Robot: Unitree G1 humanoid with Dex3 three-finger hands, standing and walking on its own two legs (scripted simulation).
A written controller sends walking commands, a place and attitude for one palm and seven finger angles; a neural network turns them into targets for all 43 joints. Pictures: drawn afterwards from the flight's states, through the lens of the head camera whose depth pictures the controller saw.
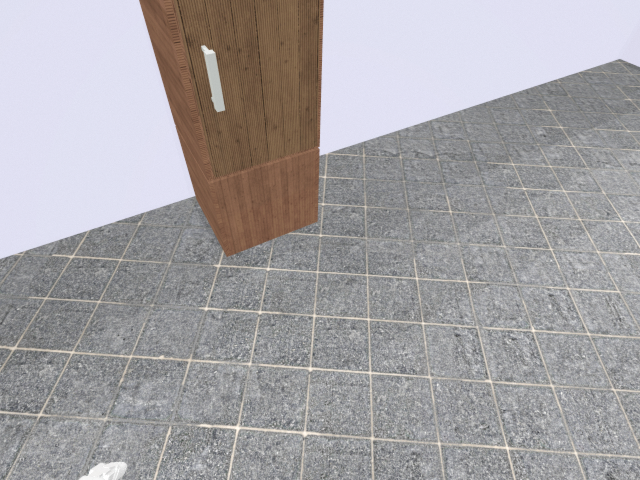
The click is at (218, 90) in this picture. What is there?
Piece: cupboard door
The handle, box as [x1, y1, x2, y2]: [201, 45, 224, 111]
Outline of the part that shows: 203,45 201,46 201,48 204,52 212,92 211,98 214,103 214,107 217,111 224,110 215,54 212,50 209,50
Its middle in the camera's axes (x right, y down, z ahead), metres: -0.29 -0.42 +1.02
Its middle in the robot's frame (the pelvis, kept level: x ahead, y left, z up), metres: +1.03 +0.35 -0.01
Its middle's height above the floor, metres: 0.76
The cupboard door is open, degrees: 0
